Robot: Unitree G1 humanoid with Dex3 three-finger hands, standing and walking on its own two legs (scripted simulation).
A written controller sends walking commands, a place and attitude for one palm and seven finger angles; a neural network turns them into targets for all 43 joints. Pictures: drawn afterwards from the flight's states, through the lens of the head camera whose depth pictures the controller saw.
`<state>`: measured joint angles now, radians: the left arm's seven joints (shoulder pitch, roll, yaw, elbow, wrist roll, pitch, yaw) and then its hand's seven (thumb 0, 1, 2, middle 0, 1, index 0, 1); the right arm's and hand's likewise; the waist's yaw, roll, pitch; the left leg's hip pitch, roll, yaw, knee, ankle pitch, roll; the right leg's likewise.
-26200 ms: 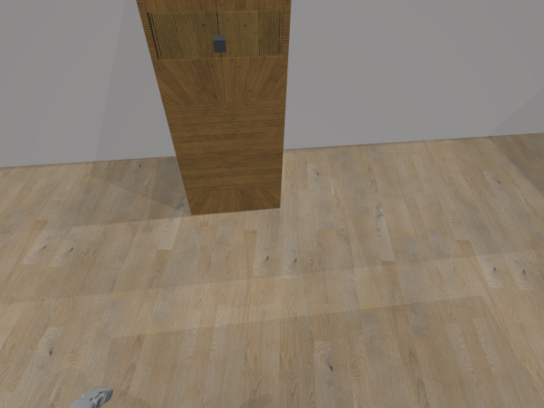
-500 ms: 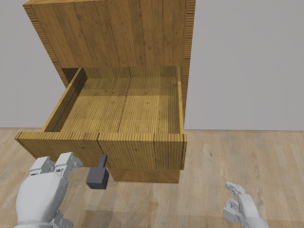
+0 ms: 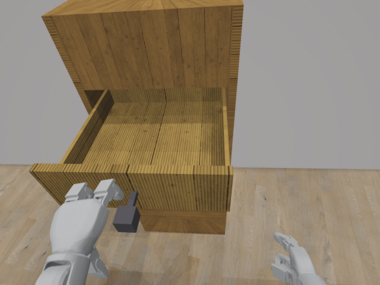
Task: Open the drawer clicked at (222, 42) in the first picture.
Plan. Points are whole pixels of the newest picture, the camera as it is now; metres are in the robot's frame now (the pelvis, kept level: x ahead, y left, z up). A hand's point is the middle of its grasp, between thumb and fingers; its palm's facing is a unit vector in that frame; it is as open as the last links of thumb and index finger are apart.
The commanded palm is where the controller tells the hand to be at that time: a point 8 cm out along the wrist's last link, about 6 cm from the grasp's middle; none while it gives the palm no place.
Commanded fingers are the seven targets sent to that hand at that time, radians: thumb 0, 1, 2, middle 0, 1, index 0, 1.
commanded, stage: lift the hand off the handle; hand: left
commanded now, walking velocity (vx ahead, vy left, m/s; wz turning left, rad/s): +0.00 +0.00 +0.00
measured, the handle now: (129, 209) +0.23 +0.16 +0.08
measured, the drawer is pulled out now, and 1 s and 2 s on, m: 0.28 0.28 0.28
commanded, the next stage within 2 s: draw the hand back to the body in 1.14 s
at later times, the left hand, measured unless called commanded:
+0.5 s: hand (82, 204) +0.20 +0.21 +0.16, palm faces +0.20 -0.13 -0.97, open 13.6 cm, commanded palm +0.15 +0.20 +0.22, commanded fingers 0.00 -0.50 0.30 -0.30 -1.20 -0.30 -1.20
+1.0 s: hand (77, 164) +0.22 +0.20 +0.23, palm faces +0.28 -0.11 -0.95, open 13.8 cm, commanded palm +0.16 +0.20 +0.29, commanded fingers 0.00 -0.50 0.30 -0.30 -1.20 -0.30 -1.20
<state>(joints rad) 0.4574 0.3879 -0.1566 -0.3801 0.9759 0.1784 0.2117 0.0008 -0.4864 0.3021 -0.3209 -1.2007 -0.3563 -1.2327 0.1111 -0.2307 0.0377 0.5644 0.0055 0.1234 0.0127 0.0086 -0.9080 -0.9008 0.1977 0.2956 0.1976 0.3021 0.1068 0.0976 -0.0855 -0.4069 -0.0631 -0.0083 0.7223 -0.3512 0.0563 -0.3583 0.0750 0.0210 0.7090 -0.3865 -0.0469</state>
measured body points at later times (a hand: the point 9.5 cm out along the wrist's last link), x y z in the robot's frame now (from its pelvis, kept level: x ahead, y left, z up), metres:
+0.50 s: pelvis +0.00 -0.01 +0.02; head -0.02 -0.05 +0.46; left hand +0.18 +0.21 +0.21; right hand +0.25 -0.19 -0.06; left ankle +0.01 +0.08 -0.72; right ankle -0.01 -0.09 -0.72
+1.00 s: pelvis -0.01 -0.01 +0.02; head -0.04 -0.06 +0.47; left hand +0.20 +0.20 +0.28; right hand +0.24 -0.19 -0.06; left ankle +0.01 +0.08 -0.72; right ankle -0.01 -0.09 -0.72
